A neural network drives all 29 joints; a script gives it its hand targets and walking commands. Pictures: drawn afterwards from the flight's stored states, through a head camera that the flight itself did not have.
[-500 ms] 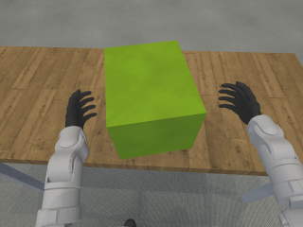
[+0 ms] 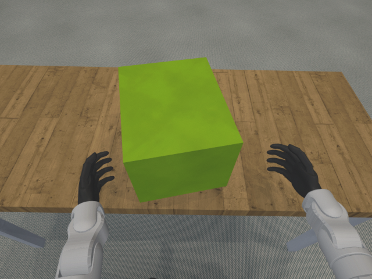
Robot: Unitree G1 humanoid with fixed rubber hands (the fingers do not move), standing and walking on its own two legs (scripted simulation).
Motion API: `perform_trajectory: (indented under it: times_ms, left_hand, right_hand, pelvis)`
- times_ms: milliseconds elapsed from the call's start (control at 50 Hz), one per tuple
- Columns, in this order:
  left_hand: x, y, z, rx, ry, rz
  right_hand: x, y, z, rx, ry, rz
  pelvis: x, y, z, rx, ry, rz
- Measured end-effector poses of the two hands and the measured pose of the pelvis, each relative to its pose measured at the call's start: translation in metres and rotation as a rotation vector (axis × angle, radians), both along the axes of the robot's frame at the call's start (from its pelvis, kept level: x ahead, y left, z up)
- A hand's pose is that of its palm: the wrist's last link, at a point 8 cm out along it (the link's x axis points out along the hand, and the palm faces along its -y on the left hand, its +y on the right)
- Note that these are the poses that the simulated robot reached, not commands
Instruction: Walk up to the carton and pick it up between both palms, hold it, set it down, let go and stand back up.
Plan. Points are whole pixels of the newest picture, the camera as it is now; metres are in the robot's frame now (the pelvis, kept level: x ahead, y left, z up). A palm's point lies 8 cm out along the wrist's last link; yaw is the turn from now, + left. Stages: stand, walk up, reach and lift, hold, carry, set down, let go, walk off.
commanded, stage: set down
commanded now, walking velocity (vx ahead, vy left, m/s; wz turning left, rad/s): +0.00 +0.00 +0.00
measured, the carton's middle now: (173, 128) +0.45 +0.06 +0.02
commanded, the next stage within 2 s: let go in 2.00 s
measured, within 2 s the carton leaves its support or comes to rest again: neither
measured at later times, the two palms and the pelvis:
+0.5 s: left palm (91, 216) +0.23 +0.21 +0.01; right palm (309, 213) +0.25 -0.23 +0.01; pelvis +0.02 +0.00 +0.00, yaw -1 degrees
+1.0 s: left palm (88, 227) +0.21 +0.22 -0.01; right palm (302, 225) +0.23 -0.22 -0.01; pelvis +0.03 +0.01 +0.00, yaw +1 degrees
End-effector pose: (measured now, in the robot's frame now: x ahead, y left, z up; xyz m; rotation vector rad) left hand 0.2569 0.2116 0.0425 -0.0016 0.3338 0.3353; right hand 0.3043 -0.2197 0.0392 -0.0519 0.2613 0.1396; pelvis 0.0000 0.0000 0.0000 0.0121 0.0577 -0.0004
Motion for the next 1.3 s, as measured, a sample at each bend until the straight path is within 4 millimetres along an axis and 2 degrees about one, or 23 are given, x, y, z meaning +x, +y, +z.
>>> perform_trajectory:
  times_ms: [220, 420, 640, 780, 1060, 1300]
  left_hand:
    - [-0.015, -0.006, -0.014, 0.007, -0.003, -0.006]
    - [-0.025, -0.003, -0.026, 0.017, 0.040, -0.019]
    - [-0.043, 0.005, -0.043, 0.029, 0.121, -0.024]
    - [-0.046, 0.005, -0.051, 0.025, 0.143, -0.038]
    - [-0.048, 0.009, -0.052, 0.035, 0.123, -0.094]
    - [-0.047, 0.013, -0.052, 0.033, 0.124, -0.154]
  right_hand:
    - [-0.037, -0.008, -0.009, -0.015, 0.014, -0.029]
    - [-0.052, -0.010, -0.018, -0.024, 0.049, -0.060]
    - [-0.068, -0.001, -0.042, -0.032, 0.132, -0.078]
    - [-0.073, 0.002, -0.047, -0.042, 0.142, -0.097]
    - [-0.076, 0.003, -0.050, -0.081, 0.145, -0.122]
    - [-0.075, 0.007, -0.049, -0.117, 0.152, -0.143]
  pelvis:
    - [0.006, 0.001, 0.000, 0.006, -0.045, -0.012]
    - [0.012, 0.003, 0.000, 0.009, -0.071, -0.022]
    - [0.019, 0.005, 0.001, 0.005, -0.076, -0.006]
    - [0.023, 0.006, 0.001, 0.001, -0.072, 0.004]
    - [0.031, 0.012, 0.002, -0.003, -0.095, 0.017]
    - [0.028, 0.019, 0.001, -0.002, -0.156, 0.015]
